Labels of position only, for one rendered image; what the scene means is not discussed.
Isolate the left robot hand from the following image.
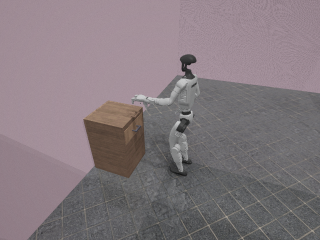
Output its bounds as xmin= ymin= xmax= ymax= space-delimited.
xmin=131 ymin=94 xmax=148 ymax=110

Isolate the right robot hand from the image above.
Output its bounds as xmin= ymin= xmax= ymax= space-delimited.
xmin=175 ymin=107 xmax=182 ymax=116

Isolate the left robot forearm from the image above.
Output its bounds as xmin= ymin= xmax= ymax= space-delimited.
xmin=144 ymin=97 xmax=170 ymax=106

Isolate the left robot upper arm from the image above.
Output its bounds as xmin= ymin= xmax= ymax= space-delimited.
xmin=166 ymin=79 xmax=188 ymax=106

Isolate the drawer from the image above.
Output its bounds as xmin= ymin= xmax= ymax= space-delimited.
xmin=124 ymin=113 xmax=143 ymax=144

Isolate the robot right foot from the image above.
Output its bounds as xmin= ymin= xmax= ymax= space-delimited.
xmin=182 ymin=157 xmax=192 ymax=165

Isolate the right robot thigh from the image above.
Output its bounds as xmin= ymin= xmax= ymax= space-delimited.
xmin=178 ymin=114 xmax=195 ymax=143

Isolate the right robot upper arm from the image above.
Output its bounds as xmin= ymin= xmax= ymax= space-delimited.
xmin=193 ymin=74 xmax=200 ymax=98

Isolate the cabinet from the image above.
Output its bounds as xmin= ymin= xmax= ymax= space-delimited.
xmin=83 ymin=100 xmax=145 ymax=178

